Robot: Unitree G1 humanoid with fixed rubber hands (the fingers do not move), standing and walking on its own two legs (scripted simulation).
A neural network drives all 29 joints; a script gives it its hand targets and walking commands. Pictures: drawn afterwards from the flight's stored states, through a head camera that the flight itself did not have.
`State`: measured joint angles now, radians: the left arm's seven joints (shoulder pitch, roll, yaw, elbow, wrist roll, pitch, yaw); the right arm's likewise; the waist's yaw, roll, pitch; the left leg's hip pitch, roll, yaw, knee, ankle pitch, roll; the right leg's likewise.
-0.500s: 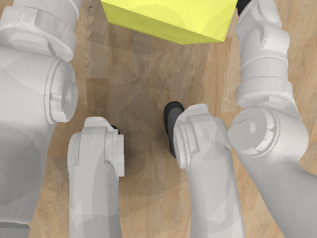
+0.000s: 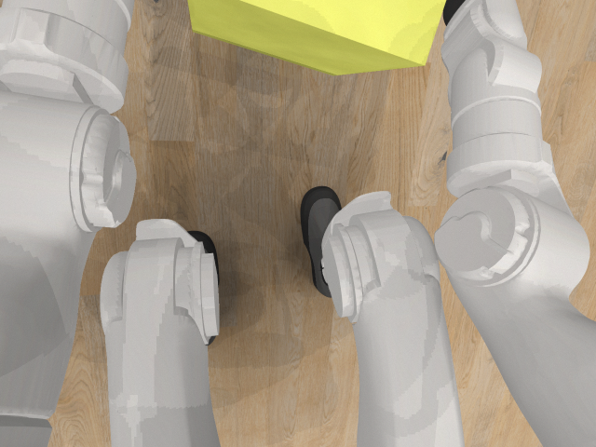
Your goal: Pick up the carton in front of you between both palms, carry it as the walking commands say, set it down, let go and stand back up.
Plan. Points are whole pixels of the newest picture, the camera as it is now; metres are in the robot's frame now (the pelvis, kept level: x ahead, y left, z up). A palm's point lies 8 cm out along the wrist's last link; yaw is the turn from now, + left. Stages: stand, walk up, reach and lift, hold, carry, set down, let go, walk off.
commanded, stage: set down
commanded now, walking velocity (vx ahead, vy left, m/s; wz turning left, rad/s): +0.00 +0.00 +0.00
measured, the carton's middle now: out of the picture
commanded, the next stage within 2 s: let go in 1.26 s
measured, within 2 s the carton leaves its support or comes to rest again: neither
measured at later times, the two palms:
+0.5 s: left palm out of the picture +0.63 +0.13 -0.09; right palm out of the picture +0.51 -0.22 -0.10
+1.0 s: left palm out of the picture +0.63 +0.14 +0.06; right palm out of the picture +0.51 -0.23 +0.06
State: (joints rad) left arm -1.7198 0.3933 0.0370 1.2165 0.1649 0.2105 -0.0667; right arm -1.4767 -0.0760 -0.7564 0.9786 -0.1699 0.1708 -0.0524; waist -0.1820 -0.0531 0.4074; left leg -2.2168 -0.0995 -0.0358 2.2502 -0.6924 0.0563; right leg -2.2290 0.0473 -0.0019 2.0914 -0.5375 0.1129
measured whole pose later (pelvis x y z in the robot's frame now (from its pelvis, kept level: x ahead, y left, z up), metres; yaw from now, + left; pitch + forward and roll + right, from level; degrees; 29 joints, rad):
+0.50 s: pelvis -0.01 -0.02 +0.03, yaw +0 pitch +38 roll -5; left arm -1.83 0.64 -0.21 1.24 -0.13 0.25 -0.10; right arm -1.41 -0.08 -0.39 0.79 0.15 0.21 -0.25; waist -0.21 -0.02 0.37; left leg -2.16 -0.02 -0.03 2.13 -0.64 0.04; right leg -2.20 0.03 -0.04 1.98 -0.46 0.03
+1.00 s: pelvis +0.01 -0.01 +0.16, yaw +2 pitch +47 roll -4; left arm -1.65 0.59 -0.04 1.11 0.00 0.32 -0.14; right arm -1.21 -0.03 -0.45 0.57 0.06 0.32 -0.22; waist -0.22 0.02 0.13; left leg -1.90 -0.05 -0.03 1.62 -0.53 0.03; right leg -1.93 0.03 0.00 1.50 -0.39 0.04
